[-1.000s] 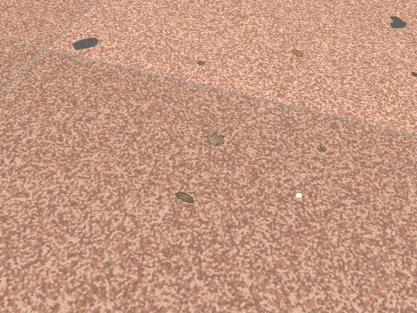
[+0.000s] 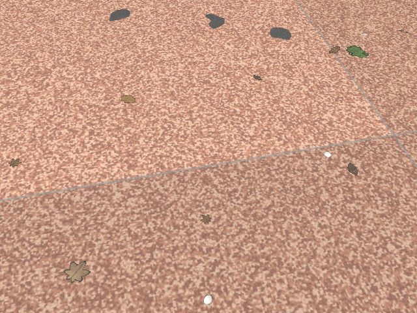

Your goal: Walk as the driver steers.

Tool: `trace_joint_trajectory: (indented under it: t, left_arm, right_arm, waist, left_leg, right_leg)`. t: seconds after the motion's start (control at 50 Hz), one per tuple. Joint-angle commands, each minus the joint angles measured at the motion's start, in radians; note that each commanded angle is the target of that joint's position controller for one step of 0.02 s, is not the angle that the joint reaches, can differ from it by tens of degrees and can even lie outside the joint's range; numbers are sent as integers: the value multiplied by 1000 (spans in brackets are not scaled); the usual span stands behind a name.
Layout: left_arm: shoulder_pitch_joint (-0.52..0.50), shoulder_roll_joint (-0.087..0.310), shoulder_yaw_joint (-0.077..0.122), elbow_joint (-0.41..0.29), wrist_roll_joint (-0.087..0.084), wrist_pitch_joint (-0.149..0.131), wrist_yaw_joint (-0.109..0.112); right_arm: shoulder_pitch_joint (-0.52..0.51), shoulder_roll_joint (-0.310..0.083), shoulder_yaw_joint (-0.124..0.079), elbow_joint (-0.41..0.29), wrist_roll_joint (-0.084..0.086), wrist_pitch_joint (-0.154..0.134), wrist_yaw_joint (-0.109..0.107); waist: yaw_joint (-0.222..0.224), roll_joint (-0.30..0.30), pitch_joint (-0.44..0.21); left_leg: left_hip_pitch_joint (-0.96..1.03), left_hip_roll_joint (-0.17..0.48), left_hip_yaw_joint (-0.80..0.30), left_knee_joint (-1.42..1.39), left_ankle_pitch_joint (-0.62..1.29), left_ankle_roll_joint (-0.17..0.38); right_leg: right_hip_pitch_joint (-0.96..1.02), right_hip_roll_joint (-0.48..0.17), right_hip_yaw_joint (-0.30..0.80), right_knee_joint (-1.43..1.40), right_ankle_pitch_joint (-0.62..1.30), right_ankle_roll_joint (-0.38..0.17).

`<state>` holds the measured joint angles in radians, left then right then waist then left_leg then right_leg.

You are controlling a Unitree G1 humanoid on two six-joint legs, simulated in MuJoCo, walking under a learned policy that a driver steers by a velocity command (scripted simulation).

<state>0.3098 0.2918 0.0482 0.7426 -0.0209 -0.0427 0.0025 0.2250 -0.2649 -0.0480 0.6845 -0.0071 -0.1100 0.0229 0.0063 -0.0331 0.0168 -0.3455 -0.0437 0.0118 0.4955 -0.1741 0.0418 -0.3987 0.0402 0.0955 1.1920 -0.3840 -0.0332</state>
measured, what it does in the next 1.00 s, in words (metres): walks ahead: right foot, then left foot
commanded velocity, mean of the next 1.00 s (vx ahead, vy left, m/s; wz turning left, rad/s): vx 0.12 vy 0.00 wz -0.04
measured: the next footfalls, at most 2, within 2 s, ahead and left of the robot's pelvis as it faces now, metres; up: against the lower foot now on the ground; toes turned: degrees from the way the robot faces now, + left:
right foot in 0.32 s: +0.28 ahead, -0.13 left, +0.00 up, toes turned +1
left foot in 0.58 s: +0.22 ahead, +0.13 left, +0.00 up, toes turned -1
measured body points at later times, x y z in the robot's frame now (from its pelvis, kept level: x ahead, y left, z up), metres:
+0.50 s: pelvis +0.16 -0.03 +0.00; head +0.19 -0.04 +0.45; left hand +0.34 +0.21 -0.10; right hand +0.26 -0.30 -0.13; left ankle +0.13 +0.12 -0.70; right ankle +0.24 -0.13 -0.73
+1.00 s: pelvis +0.20 +0.00 +0.00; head +0.21 +0.00 +0.45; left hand +0.30 +0.26 -0.13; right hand +0.26 -0.25 -0.14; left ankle +0.18 +0.13 -0.73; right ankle +0.24 -0.13 -0.73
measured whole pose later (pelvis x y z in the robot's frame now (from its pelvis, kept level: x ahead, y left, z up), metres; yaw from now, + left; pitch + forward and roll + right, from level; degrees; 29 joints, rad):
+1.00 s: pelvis +0.20 +0.00 +0.00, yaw -1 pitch -2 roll +0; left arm 0.15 0.23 0.04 0.97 0.00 0.02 0.03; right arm 0.25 -0.22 -0.01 0.95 -0.01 -0.02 -0.03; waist 0.00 0.00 0.04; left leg -0.17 0.01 0.00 0.52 -0.33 -0.01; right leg -0.27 0.00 0.03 0.52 -0.22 0.01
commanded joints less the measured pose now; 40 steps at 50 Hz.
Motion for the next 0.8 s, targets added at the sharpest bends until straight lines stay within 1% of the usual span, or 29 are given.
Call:
trace_joint_trajectory:
  t: [0.02,0.06,0.08,0.1,0.14,0.18,0.22,0.26,0.28,0.3,0.32,0.34,0.36,0.38,0.4,0.42,0.44,0.46,0.5,0.54,0.56,0.58,0.6,0.62,0.64,0.66,0.68,0.72,0.8]
  left_arm:
    - [-66,88,26,-104,9,-24,-3]
    - [-53,54,17,-93,20,-17,-1]
    - [-68,37,10,-97,25,-15,1]
    - [-86,20,2,-99,28,-15,1]
    - [-125,6,-6,-94,27,-16,-4]
    - [-176,18,-3,-97,22,-15,-9]
    - [-214,32,2,-107,22,-16,-15]
    - [-223,51,11,-114,27,-19,-19]
    - [-193,57,17,-104,32,-22,-20]
    - [-150,73,25,-85,39,-24,-16]
    - [-107,132,39,-82,48,-26,-6]
    - [-78,160,37,-89,67,-17,5]
    - [-48,71,16,-74,57,-2,5]
    - [-67,30,0,-64,36,5,-3]
    - [-109,37,1,-58,29,10,-8]
    - [-161,54,4,-63,29,13,-10]
    - [-218,69,7,-69,33,17,-9]
    - [-259,79,11,-69,41,22,-7]
    - [-280,68,11,-59,48,28,-1]
    - [-279,53,7,-41,39,31,5]
    - [-267,42,3,-28,33,32,6]
    - [-233,23,-4,-7,32,31,5]
    - [-211,20,-5,9,38,30,4]
    - [-190,31,3,9,35,31,5]
    - [-218,45,4,15,40,32,9]
    - [-219,42,7,20,36,31,13]
    - [-210,32,6,33,33,32,18]
    - [-188,30,8,56,33,33,20]
    - [-179,28,11,99,27,34,19]
  right_arm:
    - [44,-97,-22,-34,-6,-7,-5]
    - [44,-105,-21,-12,0,-12,-5]
    - [42,-120,-24,-1,0,-10,-8]
    - [37,-136,-28,8,2,-3,-12]
    - [40,-160,-33,26,8,14,-21]
    - [70,-165,-32,50,13,27,-26]
    - [86,-165,-29,69,17,37,-27]
    - [70,-169,-30,79,23,44,-29]
    - [52,-165,-29,80,27,48,-30]
    - [57,-150,-24,86,27,48,-30]
    - [89,-124,-14,87,8,41,-30]
    - [197,-61,10,91,-14,30,-26]
    - [210,-56,19,107,-7,42,-26]
    - [166,-110,6,100,6,61,-25]
    - [123,-121,-2,96,12,82,-32]
    - [95,-126,-8,95,9,104,-43]
    - [87,-126,-12,97,3,122,-52]
    - [99,-110,-9,105,3,133,-58]
    - [124,-77,-2,130,0,135,-62]
    - [129,-61,0,149,-3,130,-59]
    - [121,-57,1,152,-10,129,-56]
    - [97,-69,1,142,-23,128,-55]
    - [70,-102,-1,122,-28,127,-57]
    - [44,-165,-19,135,-15,128,-60]
    - [23,-124,-12,132,-13,119,-58]
    - [15,-95,-3,139,-18,109,-58]
    - [6,-90,-2,144,-19,99,-57]
    - [19,-78,2,157,-11,82,-54]
    - [48,-83,3,185,-4,77,-55]
  waist:
    - [-19,132,-14]
    - [-1,127,-25]
    - [2,119,-30]
    - [0,117,-41]
    - [-16,131,-67]
    - [-40,136,-79]
    - [-49,136,-77]
    - [-35,136,-73]
    - [-10,125,-80]
    - [9,105,-96]
    - [11,38,-148]
    - [-31,-112,-260]
    - [4,-189,-336]
    - [9,-142,-285]
    - [2,-99,-223]
    - [-8,-71,-168]
    - [-28,-77,-129]
    - [-49,-101,-108]
    - [-56,-117,-112]
    - [-62,-100,-121]
    - [-62,-89,-115]
    - [-53,-64,-93]
    - [-34,-28,-47]
    - [11,93,9]
    - [-9,98,30]
    - [-2,110,30]
    - [3,118,24]
    - [0,108,3]
    - [-11,66,-26]
  left_leg:
    - [246,260,-350,-279,94,167]
    - [217,253,-248,-264,454,181]
    - [210,251,-204,-258,587,186]
    - [205,242,-162,-252,651,182]
    - [190,212,-93,-245,680,161]
    - [203,205,-74,-235,642,145]
    - [228,220,-89,-209,587,139]
    - [244,237,-114,-159,539,126]
    - [241,226,-116,-114,497,109]
    - [228,193,-110,-52,469,83]
    - [167,136,-78,53,361,33]
    - [-14,63,-43,227,-6,-30]
    - [-68,48,-71,381,-450,-76]
    - [-107,67,-97,438,-546,-96]
    - [-142,84,-94,465,-521,-108]
    - [-137,97,-90,450,-469,-120]
    - [-87,110,-90,410,-412,-129]
    - [-19,106,-75,357,-363,-134]
    - [91,90,-43,252,-242,-130]
    - [177,78,-18,112,-85,-112]
    - [216,71,-11,42,-27,-99]
    - [235,89,-33,-10,14,-80]
    - [212,141,-87,-60,-5,-53]
    - [72,134,-84,-63,-200,-20]
    - [-13,121,-85,-100,-295,-13]
    - [-36,122,-87,-120,-291,-25]
    - [-32,118,-84,-122,-245,-38]
    - [9,114,-77,-103,-156,-48]
    - [53,103,-65,-78,-54,-44]
  right_leg:
    - [-268,-115,12,-41,90,14]
    - [-226,-108,-23,-136,69,43]
    - [-213,-103,-37,-205,84,57]
    - [-189,-102,-48,-278,127,67]
    - [-110,-87,-71,-420,257,71]
    - [-57,-65,-77,-523,373,69]
    - [-31,-56,-65,-588,399,54]
    - [2,-51,-57,-648,374,25]
    - [58,-43,-64,-711,410,8]
    - [147,-35,-70,-778,493,-15]
    - [292,-129,10,-764,841,-55]
    - [539,-313,188,-679,1168,-193]
    - [556,-407,302,-711,1147,-301]
    - [490,-379,311,-750,944,-290]
    - [425,-347,291,-788,733,-253]
    - [332,-326,268,-830,586,-225]
    - [227,-301,233,-866,485,-200]
    - [137,-268,190,-890,421,-181]
    - [66,-218,115,-899,356,-164]
    - [45,-194,82,-884,228,-146]
    - [30,-177,74,-880,118,-122]
    - [7,-154,69,-880,-6,-75]
    - [-13,-126,57,-860,-99,-31]
    - [33,-72,-2,-849,-74,1]
    - [110,-62,-16,-801,-9,18]
    - [145,-61,-21,-775,46,14]
    - [166,-66,-20,-762,90,6]
    - [178,-63,-27,-743,181,-3]
    - [209,-65,-31,-723,313,-1]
